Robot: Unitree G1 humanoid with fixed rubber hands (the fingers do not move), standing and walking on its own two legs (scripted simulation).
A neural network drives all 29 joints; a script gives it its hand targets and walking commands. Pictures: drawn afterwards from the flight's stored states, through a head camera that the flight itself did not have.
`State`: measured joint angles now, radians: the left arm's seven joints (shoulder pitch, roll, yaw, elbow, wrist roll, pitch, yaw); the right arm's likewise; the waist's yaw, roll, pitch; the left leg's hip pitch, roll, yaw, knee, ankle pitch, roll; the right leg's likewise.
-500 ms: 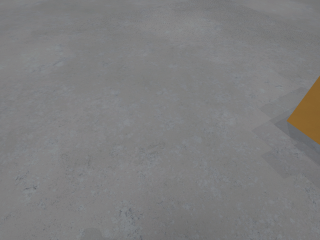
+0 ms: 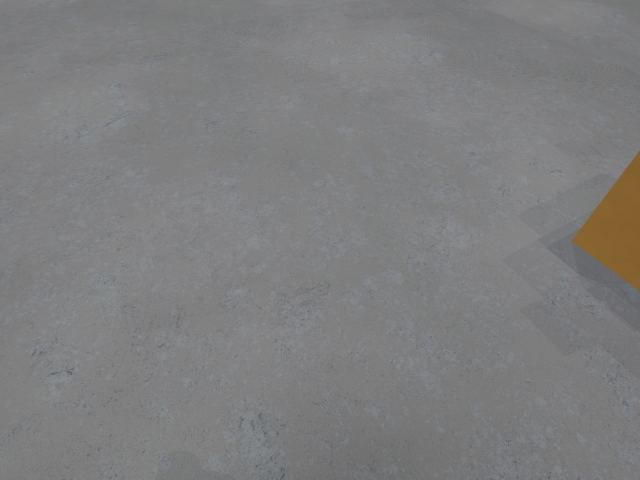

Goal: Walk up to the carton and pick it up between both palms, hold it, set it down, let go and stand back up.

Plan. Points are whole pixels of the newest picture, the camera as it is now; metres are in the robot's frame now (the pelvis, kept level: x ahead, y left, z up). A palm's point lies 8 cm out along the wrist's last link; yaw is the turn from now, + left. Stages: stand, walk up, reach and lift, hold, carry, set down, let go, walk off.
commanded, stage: stand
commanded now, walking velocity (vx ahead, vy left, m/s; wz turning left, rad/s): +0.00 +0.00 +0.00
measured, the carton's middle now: out of the picture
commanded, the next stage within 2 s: walk up in 0.40 s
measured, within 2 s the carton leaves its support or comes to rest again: neither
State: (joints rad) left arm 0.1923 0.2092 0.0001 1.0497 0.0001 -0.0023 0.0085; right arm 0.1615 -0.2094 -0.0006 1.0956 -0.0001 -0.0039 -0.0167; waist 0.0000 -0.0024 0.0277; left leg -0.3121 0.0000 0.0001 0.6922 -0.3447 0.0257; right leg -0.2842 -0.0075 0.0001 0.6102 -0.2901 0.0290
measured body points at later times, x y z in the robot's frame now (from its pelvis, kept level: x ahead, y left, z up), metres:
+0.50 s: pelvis +0.00 +0.00 +0.00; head +0.00 +0.02 +0.45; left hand +0.06 +0.24 -0.16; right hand +0.06 -0.25 -0.14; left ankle +0.02 +0.09 -0.72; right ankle +0.02 -0.15 -0.72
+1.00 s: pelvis +0.03 -0.08 -0.01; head +0.04 -0.11 +0.44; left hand +0.14 +0.19 -0.12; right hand +0.09 -0.37 -0.15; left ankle +0.01 +0.06 -0.69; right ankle +0.05 -0.20 -0.72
